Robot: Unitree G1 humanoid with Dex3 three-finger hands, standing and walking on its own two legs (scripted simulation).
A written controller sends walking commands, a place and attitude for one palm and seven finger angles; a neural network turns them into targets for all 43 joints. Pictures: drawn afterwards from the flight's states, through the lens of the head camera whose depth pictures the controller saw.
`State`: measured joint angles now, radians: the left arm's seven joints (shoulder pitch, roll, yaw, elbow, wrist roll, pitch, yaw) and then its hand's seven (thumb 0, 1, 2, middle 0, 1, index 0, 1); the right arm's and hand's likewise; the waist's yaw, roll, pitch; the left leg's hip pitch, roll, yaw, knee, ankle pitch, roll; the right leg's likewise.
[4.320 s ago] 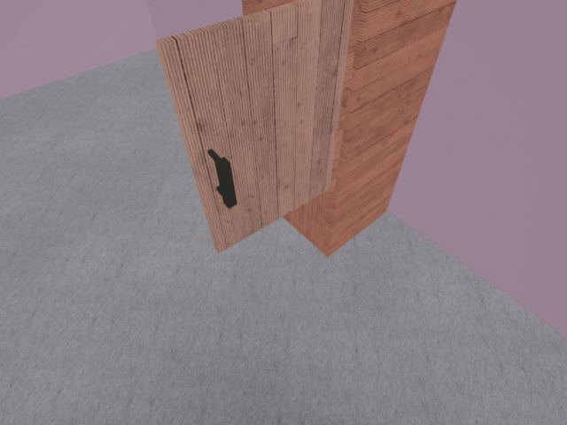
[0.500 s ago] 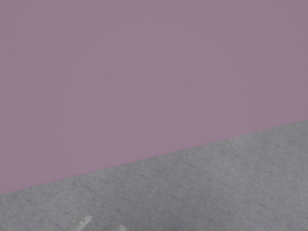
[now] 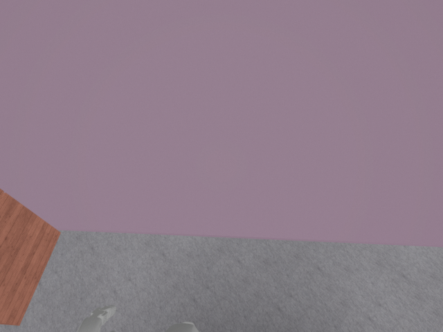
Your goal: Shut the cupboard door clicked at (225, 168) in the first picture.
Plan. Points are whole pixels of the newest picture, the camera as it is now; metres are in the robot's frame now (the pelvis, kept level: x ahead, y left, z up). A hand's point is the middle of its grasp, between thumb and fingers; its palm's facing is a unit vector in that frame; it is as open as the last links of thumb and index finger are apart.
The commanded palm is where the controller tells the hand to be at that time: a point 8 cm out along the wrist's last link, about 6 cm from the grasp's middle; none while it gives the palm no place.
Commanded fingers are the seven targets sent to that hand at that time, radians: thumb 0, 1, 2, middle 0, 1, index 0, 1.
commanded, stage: turn to face it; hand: left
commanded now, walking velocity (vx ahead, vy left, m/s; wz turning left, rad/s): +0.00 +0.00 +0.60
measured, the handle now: out of the picture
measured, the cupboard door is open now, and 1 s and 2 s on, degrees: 86 86 86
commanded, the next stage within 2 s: none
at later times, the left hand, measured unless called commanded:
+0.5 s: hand out of the picture -0.05 +0.19 -0.17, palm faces +0.37 -0.89 -0.26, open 7.4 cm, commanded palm none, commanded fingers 0.00 0.90 0.90 -0.20 -0.30 -0.20 -0.30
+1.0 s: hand out of the picture -0.02 +0.13 -0.14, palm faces +0.58 -0.78 -0.24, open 7.4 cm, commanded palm none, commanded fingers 0.00 0.90 0.90 -0.20 -0.30 -0.20 -0.30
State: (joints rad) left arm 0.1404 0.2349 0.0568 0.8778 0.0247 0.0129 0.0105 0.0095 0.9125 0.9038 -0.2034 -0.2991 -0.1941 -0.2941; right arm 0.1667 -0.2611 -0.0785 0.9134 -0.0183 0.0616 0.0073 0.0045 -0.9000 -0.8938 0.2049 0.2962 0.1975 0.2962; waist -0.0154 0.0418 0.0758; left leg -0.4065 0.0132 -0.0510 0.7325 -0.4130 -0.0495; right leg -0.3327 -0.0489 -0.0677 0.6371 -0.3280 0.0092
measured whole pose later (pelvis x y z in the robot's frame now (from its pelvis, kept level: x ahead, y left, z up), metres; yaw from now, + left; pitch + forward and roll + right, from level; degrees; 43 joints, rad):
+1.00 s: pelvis +0.03 -0.07 +0.01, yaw +39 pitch +0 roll +2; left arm 0.18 0.19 0.02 0.87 0.03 0.01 0.01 0.01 0.91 0.90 -0.21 -0.30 -0.20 -0.29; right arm 0.15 -0.25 -0.07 0.93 -0.01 0.09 0.04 0.01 -0.91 -0.89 0.20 0.30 0.19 0.30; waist -0.03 -0.01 0.11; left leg -0.43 0.03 0.07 0.92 -0.45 -0.07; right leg -0.22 -0.13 -0.20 0.54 -0.31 0.00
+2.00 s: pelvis +0.05 -0.08 +0.00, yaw +74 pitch +1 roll +0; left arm 0.20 0.27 0.06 0.95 0.02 0.07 0.02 0.01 0.91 0.90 -0.21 -0.30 -0.20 -0.29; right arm 0.08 -0.23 -0.04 0.89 -0.02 0.03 0.00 0.00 -0.90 -0.89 0.20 0.30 0.20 0.30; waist 0.02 -0.06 0.12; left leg -0.29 0.00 0.06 0.59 -0.32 0.03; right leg -0.44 -0.10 -0.08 1.08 -0.53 0.07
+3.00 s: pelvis +0.05 +0.02 +0.02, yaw +90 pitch +0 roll +1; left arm 0.20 0.20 0.04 1.02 0.03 0.01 -0.02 0.01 0.91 0.90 -0.20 -0.30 -0.19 -0.29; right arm 0.32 -0.16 -0.01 1.05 -0.03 -0.03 -0.01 0.00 -0.90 -0.89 0.20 0.30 0.20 0.30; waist 0.02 -0.01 0.05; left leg -0.06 -0.03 0.10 0.34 -0.29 0.04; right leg -0.52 -0.11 -0.09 0.92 -0.31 0.01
